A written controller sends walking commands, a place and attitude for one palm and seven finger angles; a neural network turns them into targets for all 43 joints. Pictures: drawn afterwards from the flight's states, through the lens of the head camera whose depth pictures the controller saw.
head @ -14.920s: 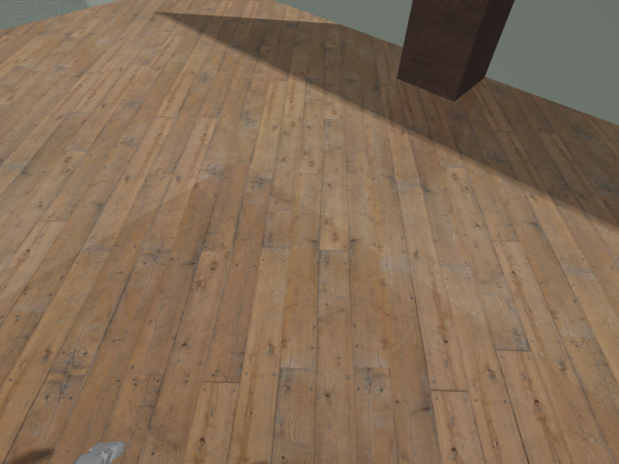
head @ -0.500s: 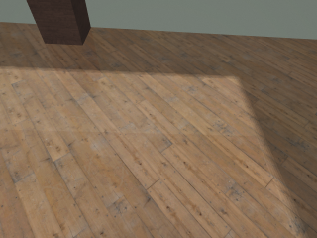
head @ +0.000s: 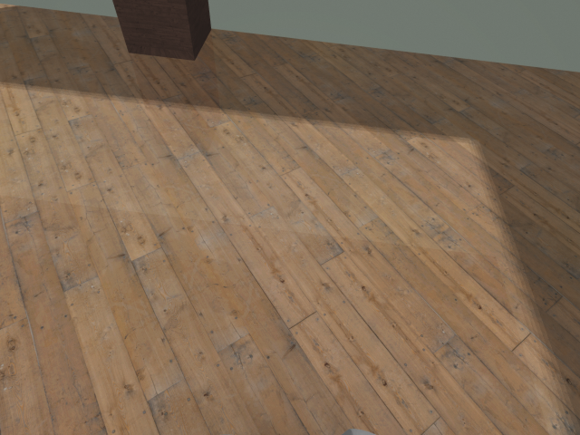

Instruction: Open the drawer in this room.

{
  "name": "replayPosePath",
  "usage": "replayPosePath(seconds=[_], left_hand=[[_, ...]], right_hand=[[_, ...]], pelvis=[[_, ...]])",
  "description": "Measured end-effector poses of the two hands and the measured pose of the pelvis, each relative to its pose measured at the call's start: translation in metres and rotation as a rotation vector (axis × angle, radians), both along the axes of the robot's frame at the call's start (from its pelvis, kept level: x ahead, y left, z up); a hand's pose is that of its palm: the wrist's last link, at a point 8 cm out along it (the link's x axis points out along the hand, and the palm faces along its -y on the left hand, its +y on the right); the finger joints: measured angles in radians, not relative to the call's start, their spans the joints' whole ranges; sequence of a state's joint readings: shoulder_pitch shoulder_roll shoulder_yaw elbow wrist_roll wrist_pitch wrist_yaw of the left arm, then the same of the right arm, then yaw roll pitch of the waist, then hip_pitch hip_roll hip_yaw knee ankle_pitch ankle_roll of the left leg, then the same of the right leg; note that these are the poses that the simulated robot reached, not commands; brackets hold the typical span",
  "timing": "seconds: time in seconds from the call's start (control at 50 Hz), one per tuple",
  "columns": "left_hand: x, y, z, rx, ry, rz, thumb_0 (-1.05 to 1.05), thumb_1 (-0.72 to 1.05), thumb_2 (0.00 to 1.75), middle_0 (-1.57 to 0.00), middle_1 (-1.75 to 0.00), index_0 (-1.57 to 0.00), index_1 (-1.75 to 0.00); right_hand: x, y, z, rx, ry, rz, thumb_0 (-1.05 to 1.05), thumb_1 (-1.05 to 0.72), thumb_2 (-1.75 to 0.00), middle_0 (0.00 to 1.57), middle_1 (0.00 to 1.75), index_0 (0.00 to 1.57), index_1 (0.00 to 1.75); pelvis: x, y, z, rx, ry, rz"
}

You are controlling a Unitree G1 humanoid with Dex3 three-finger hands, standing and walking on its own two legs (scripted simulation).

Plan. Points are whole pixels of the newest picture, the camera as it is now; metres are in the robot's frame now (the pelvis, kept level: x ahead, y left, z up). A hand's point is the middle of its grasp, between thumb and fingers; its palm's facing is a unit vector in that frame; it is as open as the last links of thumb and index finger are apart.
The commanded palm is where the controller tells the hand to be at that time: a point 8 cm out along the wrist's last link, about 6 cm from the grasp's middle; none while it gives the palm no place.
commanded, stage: turn or walk to find it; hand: left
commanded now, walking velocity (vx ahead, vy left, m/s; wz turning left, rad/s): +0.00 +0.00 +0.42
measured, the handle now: out of the picture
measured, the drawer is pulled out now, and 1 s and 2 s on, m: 0.00 0.00 0.00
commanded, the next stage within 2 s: stand and wait in 1.66 s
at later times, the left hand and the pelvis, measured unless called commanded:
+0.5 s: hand out of the picture +0.03 +0.15 -0.13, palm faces +0.22 -0.94 -0.26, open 7.3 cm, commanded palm none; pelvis -0.02 -0.05 +0.01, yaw +13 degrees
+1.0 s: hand out of the picture -0.11 +0.20 -0.16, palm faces +0.46 -0.85 -0.26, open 7.3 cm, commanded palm none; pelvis -0.05 -0.01 +0.01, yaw +25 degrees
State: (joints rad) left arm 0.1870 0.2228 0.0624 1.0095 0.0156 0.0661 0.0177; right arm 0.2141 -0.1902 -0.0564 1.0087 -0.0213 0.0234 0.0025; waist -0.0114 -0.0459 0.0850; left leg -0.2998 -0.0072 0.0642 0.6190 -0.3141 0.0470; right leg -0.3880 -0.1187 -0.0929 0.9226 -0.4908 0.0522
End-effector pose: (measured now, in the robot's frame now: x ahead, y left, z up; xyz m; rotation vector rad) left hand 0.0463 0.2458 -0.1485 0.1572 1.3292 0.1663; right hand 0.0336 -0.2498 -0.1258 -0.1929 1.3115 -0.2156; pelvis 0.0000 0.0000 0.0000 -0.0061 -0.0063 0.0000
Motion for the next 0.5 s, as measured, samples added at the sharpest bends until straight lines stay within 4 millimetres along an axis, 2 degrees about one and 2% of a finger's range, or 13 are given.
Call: replayPosePath(seconds=[0.08,0.16,0.24,0.32,0.38,0.5], left_hand=[[0.006,0.011,0.015,0.021,-0.030,0.010,0.00,0.91,0.89,-0.20,-0.30,-0.20,-0.30],[0.015,0.012,0.027,0.042,-0.083,0.022,0.00,0.91,0.89,-0.20,-0.29,-0.20,-0.30],[0.024,0.001,0.035,0.057,-0.136,0.029,0.00,0.91,0.89,-0.20,-0.29,-0.20,-0.30],[0.027,-0.018,0.041,0.071,-0.195,0.043,0.00,0.91,0.89,-0.20,-0.29,-0.20,-0.30],[0.016,-0.034,0.043,0.087,-0.219,0.062,0.00,0.91,0.89,-0.20,-0.29,-0.20,-0.30],[-0.034,-0.055,0.047,0.079,-0.160,0.154,0.00,0.91,0.89,-0.20,-0.30,-0.21,-0.30]], right_hand=[[-0.004,0.010,0.006,0.017,0.013,0.023,0.00,-0.91,-0.90,0.20,0.30,0.20,0.30],[-0.005,0.013,0.005,0.042,0.019,0.042,0.00,-0.91,-0.90,0.20,0.30,0.20,0.30],[-0.005,0.006,-0.001,0.065,0.020,0.058,0.00,-0.90,-0.90,0.21,0.30,0.20,0.30],[-0.002,-0.011,-0.012,0.088,0.022,0.082,0.00,-0.90,-0.90,0.21,0.30,0.20,0.30],[0.005,-0.026,-0.022,0.100,0.016,0.103,0.01,-0.91,-0.90,0.21,0.30,0.20,0.30],[0.031,-0.047,-0.013,0.084,0.002,0.175,0.01,-0.91,-0.90,0.20,0.30,0.19,0.30]], pelvis=[[-0.003,0.002,0.010,-0.007,0.018,0.026],[-0.005,-0.002,0.014,-0.008,0.025,0.055],[-0.010,-0.012,0.014,-0.001,0.025,0.089],[-0.014,-0.029,0.009,0.013,0.023,0.126],[-0.018,-0.043,0.004,0.016,0.014,0.159],[-0.021,-0.055,0.012,0.037,0.002,0.221]])
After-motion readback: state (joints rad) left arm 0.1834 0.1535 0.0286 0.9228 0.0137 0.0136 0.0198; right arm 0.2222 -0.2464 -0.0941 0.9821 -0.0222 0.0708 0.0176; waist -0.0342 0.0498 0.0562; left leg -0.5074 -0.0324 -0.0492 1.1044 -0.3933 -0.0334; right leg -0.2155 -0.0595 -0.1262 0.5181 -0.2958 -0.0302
